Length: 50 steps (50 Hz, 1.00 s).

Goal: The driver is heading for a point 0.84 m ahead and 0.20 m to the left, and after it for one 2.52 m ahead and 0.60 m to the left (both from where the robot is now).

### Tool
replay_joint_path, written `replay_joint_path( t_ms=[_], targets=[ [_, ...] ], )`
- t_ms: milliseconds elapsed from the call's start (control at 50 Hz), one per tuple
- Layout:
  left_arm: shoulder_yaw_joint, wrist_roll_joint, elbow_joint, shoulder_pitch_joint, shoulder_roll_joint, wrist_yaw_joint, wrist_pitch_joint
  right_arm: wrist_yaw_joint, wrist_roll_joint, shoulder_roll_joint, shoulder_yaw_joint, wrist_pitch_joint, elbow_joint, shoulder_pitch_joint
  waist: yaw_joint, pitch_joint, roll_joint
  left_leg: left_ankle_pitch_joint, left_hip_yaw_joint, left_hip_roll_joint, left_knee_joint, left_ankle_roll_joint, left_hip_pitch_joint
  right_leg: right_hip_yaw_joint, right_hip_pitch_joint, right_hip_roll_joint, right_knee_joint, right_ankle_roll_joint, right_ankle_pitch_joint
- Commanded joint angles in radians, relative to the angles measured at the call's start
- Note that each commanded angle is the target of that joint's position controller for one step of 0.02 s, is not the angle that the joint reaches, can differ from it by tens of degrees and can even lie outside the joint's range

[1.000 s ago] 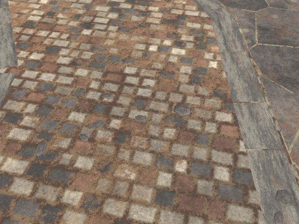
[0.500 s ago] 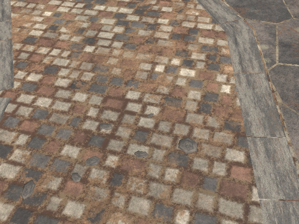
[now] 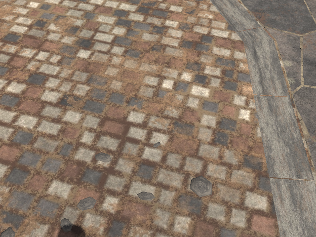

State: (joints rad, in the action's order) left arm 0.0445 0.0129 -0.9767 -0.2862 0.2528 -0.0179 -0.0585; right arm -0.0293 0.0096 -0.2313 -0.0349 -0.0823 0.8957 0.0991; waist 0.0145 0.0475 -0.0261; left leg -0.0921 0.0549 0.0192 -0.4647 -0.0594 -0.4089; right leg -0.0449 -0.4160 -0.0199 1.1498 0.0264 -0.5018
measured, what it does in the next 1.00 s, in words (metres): walks ahead: right foot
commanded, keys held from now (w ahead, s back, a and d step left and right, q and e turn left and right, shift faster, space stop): no key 0.76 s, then w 0.24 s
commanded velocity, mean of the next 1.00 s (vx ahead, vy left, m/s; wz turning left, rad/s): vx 0.09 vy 0.00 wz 0.00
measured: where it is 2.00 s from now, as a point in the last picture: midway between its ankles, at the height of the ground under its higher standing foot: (153, 189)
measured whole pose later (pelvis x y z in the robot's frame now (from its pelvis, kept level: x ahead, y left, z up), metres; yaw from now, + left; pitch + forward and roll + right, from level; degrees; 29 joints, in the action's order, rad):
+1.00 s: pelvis +0.12 -0.03 +0.00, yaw +0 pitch +0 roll +0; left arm 0.06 0.03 -1.08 -0.26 0.19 -0.02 -0.06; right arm 0.02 -0.03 -0.23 -0.06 -0.05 1.10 0.31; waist -0.02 -0.01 0.03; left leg -0.33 0.03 -0.02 -0.51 -0.03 -0.18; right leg 0.06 -0.30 -0.02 0.73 -0.09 -0.46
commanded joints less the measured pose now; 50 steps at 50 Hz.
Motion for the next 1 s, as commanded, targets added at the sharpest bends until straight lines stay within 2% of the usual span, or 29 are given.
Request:
replay_joint_path(
  t_ms=[20,60,80,140,200,220,240,260,280,300,320,380,440,600,760,780,800,820,840,860,880,900,920,940,960,980,1000],
  targets=[
    [0.015,-0.012,0.014,-0.127,0.026,-0.022,0.032,0.004,0.023,-0.082,-0.012,-0.005,-0.026,-0.016,0.044,-0.151,0.113,0.484,-0.163,-0.235,0.189,-0.186,0.068,-0.002,0.057,-0.071,-0.103,0.012,0.097],
    [0.012,-0.014,0.019,-0.118,0.008,-0.033,0.040,0.012,0.032,-0.097,-0.014,-0.008,-0.010,-0.016,0.053,-0.160,0.134,0.516,-0.123,-0.221,0.198,-0.194,0.045,0.009,0.105,-0.065,-0.245,0.014,0.134],
    [0.011,-0.016,0.024,-0.097,0.012,-0.035,0.044,0.017,0.028,-0.105,-0.015,-0.007,-0.004,-0.014,0.047,-0.174,0.133,0.472,-0.121,-0.222,0.200,-0.192,0.057,0.007,0.120,-0.066,-0.307,0.012,0.170],
    [0.019,-0.016,0.031,-0.036,0.043,-0.036,0.064,0.031,0.013,-0.124,-0.018,0.011,0.014,0.004,0.019,-0.170,0.131,0.111,-0.153,-0.228,0.240,-0.178,0.056,0.011,0.161,-0.063,-0.424,0.007,0.252],
    [0.023,-0.024,0.028,0.001,0.042,-0.033,0.067,0.039,-0.003,-0.104,-0.009,0.030,0.027,-0.003,0.026,-0.089,0.118,-0.268,-0.176,-0.194,0.248,-0.125,0.004,0.038,0.225,-0.042,-0.600,-0.017,0.318],
    [0.023,-0.033,0.026,0.008,0.044,-0.032,0.065,0.040,-0.007,-0.084,-0.002,0.033,0.039,0.019,0.026,-0.063,0.099,-0.337,-0.178,-0.170,0.238,-0.090,-0.003,0.033,0.246,-0.046,-0.670,-0.030,0.343],
    [0.024,-0.039,0.027,0.003,0.058,-0.033,0.062,0.040,-0.006,-0.071,0.003,0.035,0.052,0.051,0.016,-0.046,0.068,-0.370,-0.176,-0.145,0.212,-0.051,-0.008,-0.009,0.266,-0.087,-0.721,-0.046,0.389],
    [0.030,-0.033,0.028,0.003,0.106,-0.036,0.059,0.038,0.001,-0.077,-0.002,0.033,0.056,0.087,-0.024,-0.029,-0.007,-0.351,-0.140,-0.090,0.159,-0.021,-0.017,-0.033,0.264,-0.123,-0.723,-0.066,0.434],
    [0.041,-0.018,0.001,0.018,0.125,-0.030,0.056,0.044,-0.002,-0.065,-0.004,0.041,0.060,0.115,-0.054,-0.015,-0.126,-0.275,-0.061,-0.032,0.141,-0.001,0.056,-0.032,0.147,-0.097,-0.749,-0.082,0.228],
    [0.032,-0.018,0.001,0.030,0.071,-0.024,0.049,0.051,0.002,-0.081,-0.006,0.047,0.065,0.091,-0.034,-0.002,-0.107,-0.218,-0.046,-0.030,0.100,0.011,0.135,-0.030,0.077,-0.078,-0.788,-0.070,0.145],
    [0.025,-0.025,-0.004,0.044,0.048,-0.023,0.041,0.055,-0.001,-0.078,-0.008,0.054,0.065,0.082,-0.038,-0.011,-0.098,-0.182,-0.045,-0.036,0.084,0.008,0.170,-0.026,0.059,-0.075,-0.802,-0.053,0.145],
    [0.026,-0.020,-0.015,0.051,0.048,-0.023,0.025,0.057,0.003,-0.069,-0.007,0.061,0.084,0.092,-0.033,-0.042,-0.050,-0.103,-0.050,-0.046,0.070,-0.003,0.180,-0.005,0.127,-0.059,-0.764,-0.035,0.298],
    [0.025,-0.016,-0.035,0.029,0.047,-0.025,0.023,0.054,-0.005,-0.067,-0.009,0.059,0.095,0.080,-0.019,-0.068,-0.018,-0.026,-0.049,-0.050,0.055,-0.003,0.190,0.006,0.179,-0.052,-0.732,-0.042,0.398],
    [0.020,-0.014,-0.065,0.021,0.038,-0.028,0.036,0.058,-0.010,-0.065,-0.010,0.071,0.133,0.094,-0.014,-0.062,0.023,0.048,-0.049,-0.054,0.035,0.005,0.216,0.024,0.203,-0.037,-0.712,-0.044,0.455],
    [0.017,-0.014,-0.088,0.024,0.024,-0.029,0.046,0.064,-0.011,-0.066,-0.010,0.077,0.159,0.101,-0.015,-0.036,0.024,0.039,-0.055,-0.058,0.040,0.008,0.216,0.035,0.206,-0.026,-0.721,-0.039,0.433],
    [0.016,-0.014,-0.103,0.003,0.012,-0.029,0.049,0.064,-0.011,-0.058,-0.009,0.078,0.174,0.122,-0.014,-0.056,0.027,-0.071,-0.046,-0.049,0.047,0.005,0.224,0.050,0.216,-0.013,-0.723,-0.041,0.331],
    [0.019,-0.007,-0.109,-0.004,0.017,-0.030,0.051,0.066,-0.019,-0.072,-0.015,0.081,0.180,0.129,-0.016,-0.037,0.034,-0.258,-0.046,-0.040,0.048,-0.009,0.208,0.072,0.191,0.010,-0.700,-0.051,0.169],
    [0.022,-0.002,-0.105,0.003,0.023,-0.032,0.051,0.067,-0.026,-0.094,-0.024,0.082,0.180,0.135,-0.023,-0.001,0.049,-0.464,-0.072,-0.052,0.065,-0.031,0.178,0.085,0.138,0.024,-0.671,-0.065,0.010],
    [0.021,0.000,-0.092,0.020,0.021,-0.033,0.045,0.069,-0.031,-0.110,-0.029,0.078,0.177,0.145,-0.031,0.046,0.073,-0.612,-0.134,-0.093,0.106,-0.058,0.151,0.087,0.072,0.026,-0.641,-0.077,-0.078],
    [0.018,0.003,-0.076,0.045,0.009,-0.031,0.032,0.068,-0.037,-0.124,-0.035,0.067,0.179,0.178,-0.047,0.079,0.108,-0.704,-0.231,-0.159,0.162,-0.095,0.161,0.093,0.000,0.026,-0.581,-0.082,-0.082],
    [0.013,0.006,-0.061,0.069,-0.017,-0.026,0.015,0.065,-0.040,-0.150,-0.044,0.055,0.187,0.221,-0.061,0.090,0.168,-0.763,-0.369,-0.250,0.236,-0.143,0.198,0.119,-0.059,0.035,-0.483,-0.081,-0.013],
    [0.011,0.007,-0.049,0.091,-0.026,-0.018,0.001,0.063,-0.038,-0.171,-0.052,0.043,0.193,0.244,-0.067,0.100,0.201,-0.769,-0.496,-0.331,0.291,-0.192,0.193,0.105,-0.078,0.017,-0.394,-0.090,0.044],
    [0.015,0.009,-0.040,0.105,-0.016,-0.009,-0.010,0.063,-0.029,-0.169,-0.053,0.030,0.186,0.233,-0.061,0.107,0.191,-0.733,-0.553,-0.373,0.312,-0.217,0.180,0.072,-0.102,-0.011,-0.324,-0.104,0.041],
    [0.018,0.013,-0.036,0.102,-0.011,-0.002,-0.018,0.060,-0.025,-0.160,-0.052,0.019,0.173,0.208,-0.048,0.101,0.180,-0.673,-0.554,-0.384,0.309,-0.217,0.188,0.049,-0.121,-0.032,-0.286,-0.117,0.008],
    [0.020,0.018,-0.036,0.093,-0.006,0.004,-0.025,0.055,-0.029,-0.152,-0.051,0.012,0.159,0.179,-0.032,0.088,0.165,-0.609,-0.507,-0.371,0.300,-0.196,0.197,0.042,-0.113,-0.048,-0.320,-0.129,-0.013],
    [0.023,0.021,-0.042,0.075,-0.002,0.006,-0.031,0.052,-0.040,-0.150,-0.051,0.010,0.143,0.138,-0.007,0.077,0.153,-0.544,-0.426,-0.334,0.285,-0.159,0.173,0.055,-0.041,-0.049,-0.426,-0.138,0.004],
    [0.026,0.021,-0.065,0.024,-0.006,0.006,-0.035,0.048,-0.051,-0.151,-0.051,0.014,0.128,0.083,0.035,0.061,0.142,-0.482,-0.317,-0.269,0.255,-0.120,0.098,0.097,0.114,-0.023,-0.575,-0.141,0.089]
  ],
)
